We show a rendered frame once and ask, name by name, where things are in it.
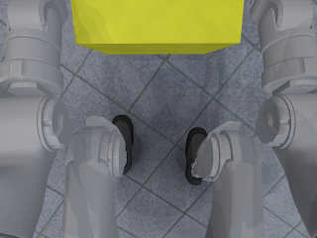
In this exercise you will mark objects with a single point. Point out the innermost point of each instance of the carton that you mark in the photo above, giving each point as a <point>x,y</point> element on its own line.
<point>157,27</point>

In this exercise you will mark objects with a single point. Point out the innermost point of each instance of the robot left forearm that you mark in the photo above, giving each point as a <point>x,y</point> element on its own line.
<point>33,42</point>

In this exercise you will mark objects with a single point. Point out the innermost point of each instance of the robot right forearm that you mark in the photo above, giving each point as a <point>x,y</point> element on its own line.
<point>288,45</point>

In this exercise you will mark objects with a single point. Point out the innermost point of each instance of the left robot shin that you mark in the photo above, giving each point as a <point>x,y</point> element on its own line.
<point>91,121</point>

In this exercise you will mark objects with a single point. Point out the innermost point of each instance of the right robot foot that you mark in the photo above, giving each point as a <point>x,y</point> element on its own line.
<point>193,141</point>

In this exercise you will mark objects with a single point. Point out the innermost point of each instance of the robot right upper arm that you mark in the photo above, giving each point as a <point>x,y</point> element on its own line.
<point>287,122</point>

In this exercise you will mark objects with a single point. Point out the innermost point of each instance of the robot left upper arm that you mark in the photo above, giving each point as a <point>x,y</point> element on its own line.
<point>32,130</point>

